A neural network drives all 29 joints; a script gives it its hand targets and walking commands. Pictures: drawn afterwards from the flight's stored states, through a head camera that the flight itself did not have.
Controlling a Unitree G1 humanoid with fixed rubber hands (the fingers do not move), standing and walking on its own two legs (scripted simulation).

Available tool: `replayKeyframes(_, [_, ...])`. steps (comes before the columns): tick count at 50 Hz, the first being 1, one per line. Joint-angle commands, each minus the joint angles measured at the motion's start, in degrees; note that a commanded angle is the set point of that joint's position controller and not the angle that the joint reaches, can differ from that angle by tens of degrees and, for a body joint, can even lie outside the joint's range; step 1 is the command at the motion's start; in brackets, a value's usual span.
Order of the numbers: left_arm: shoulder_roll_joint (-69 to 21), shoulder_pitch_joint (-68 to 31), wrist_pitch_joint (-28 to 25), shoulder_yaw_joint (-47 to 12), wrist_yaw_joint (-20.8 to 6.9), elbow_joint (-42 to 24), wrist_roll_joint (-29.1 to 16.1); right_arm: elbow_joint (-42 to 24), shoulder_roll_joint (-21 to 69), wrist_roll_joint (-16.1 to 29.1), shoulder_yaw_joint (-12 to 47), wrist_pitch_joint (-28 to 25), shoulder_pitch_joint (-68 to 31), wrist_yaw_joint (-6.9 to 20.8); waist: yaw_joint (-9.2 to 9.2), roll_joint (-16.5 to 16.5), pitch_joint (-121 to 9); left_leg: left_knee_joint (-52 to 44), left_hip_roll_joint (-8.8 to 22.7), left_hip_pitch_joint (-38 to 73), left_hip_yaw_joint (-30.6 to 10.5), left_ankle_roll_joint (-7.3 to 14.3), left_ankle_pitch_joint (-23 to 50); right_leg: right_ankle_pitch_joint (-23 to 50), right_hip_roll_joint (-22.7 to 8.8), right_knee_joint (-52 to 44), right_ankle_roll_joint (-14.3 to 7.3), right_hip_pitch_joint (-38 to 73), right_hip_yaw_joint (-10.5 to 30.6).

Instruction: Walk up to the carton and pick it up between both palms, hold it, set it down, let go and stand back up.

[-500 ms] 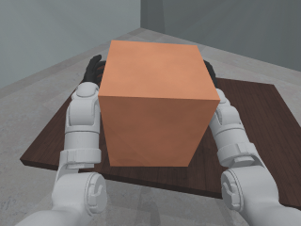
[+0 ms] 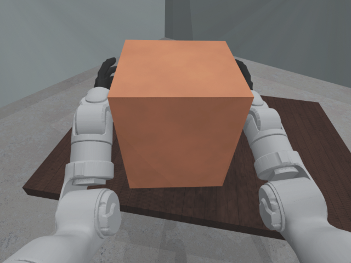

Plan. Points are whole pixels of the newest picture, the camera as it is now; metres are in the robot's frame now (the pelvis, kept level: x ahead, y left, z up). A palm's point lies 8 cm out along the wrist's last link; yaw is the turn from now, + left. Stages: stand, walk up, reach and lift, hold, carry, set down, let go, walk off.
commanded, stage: reach and lift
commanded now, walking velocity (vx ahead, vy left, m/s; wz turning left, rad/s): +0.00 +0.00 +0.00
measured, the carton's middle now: (176, 116) +0.35 -0.01 +0.20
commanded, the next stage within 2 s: hold in 0.22 s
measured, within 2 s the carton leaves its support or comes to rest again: neither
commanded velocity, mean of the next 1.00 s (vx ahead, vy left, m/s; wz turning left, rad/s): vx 0.00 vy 0.00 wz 0.00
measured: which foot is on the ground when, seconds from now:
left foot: down 0.00-1.00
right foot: down 0.00-1.00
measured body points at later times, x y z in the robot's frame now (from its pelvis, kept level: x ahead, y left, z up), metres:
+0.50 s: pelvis +0.01 +0.00 +0.00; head -0.06 +0.02 +0.44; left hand +0.39 +0.14 +0.26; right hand +0.40 -0.16 +0.26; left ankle +0.00 +0.12 -0.75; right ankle +0.04 -0.12 -0.75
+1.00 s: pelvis +0.00 -0.01 +0.00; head -0.07 +0.01 +0.44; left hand +0.39 +0.15 +0.28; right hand +0.40 -0.16 +0.29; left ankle +0.01 +0.12 -0.75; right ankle +0.04 -0.12 -0.75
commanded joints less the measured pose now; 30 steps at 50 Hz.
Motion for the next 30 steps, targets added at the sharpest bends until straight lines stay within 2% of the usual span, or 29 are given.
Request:
replayKeyframes(1, [-33.26,-43.84,-3.09,-25.62,-6.82,-9.63,-7.77,-22.46,40.23,7.47,17.27,-1.23,-47.72,5.99,-0.18,1.93,-28.21,-1.54,-3.85,0.85,0.71,-1.25,16.81,11.41,3.58,1.44,2.56,13.73,1.1])
replayKeyframes(5, [-33.01,-42.68,-1.4,-25.53,-7.18,-10.93,-7.61,-24.36,39.04,8.97,17.99,0.22,-47.38,5.51,-0.23,2.07,-27.24,-1.42,-3.81,1.23,0.41,-1.61,17.75,12.0,3.74,1.33,2.56,13.58,1.19])
replayKeyframes(9, [-32.72,-42.78,0.12,-25.02,-7.55,-11.26,-7.18,-23.85,38.28,9.45,17.48,1.72,-47.37,5.51,-0.31,1.73,-25.13,-2.17,-3.53,0.3,0.62,-1.63,15.9,9.2,3.92,0.77,2.3,13.15,1.2])
replayKeyframes(11, [-32.71,-43.4,0.65,-25.27,-7.72,-11.57,-7.46,-22.87,38.02,9.66,16.92,2.33,-47.27,5.59,-0.55,2.51,-24.41,-2.46,-3.39,0.1,0.48,-1.84,15.08,8.03,4.04,0.81,2.14,12.79,1.27])
replayKeyframes(14, [-33.72,-45.03,1.05,-26.93,-7.42,-13.73,-8.76,-25.24,38.06,10.51,17.22,2.7,-48.72,5.72,-0.89,3.71,-27.05,-1.74,-3.16,1.06,0.35,-2.32,16.92,8.76,4.35,1.17,1.7,12.6,1.12])
replayKeyframes(20, [-32.13,-43.72,2.63,-24.63,-8.23,-11.49,-7.85,-23.68,38.02,10.63,16.84,4.73,-48.47,5.44,-0.55,1.82,-24.35,-2.83,-3.28,-1.82,0.42,-1.6,14.38,8.73,4.11,1.14,2.02,13.71,1.59])
replayKeyframes(26, [-31.67,-45.96,3.44,-24.81,-8.28,-13.3,-8.12,-25.06,38.15,12.31,17.49,5.89,-50.21,5.26,-0.08,3.03,-26.27,-2.29,-3.5,-1.41,0.57,-1.75,15.53,9.72,4.15,1.56,2.09,14.29,1.97])
replayKeyframes(30, [-31.16,-46.39,3.95,-24.27,-8.5,-12.36,-8.2,-24.15,38.03,12.39,16.95,6.81,-50.45,5.13,-0.09,2.27,-25.61,-2.71,-3.41,-2.64,0.42,-1.55,13.85,8.5,4.16,1.47,1.96,14.05,1.91])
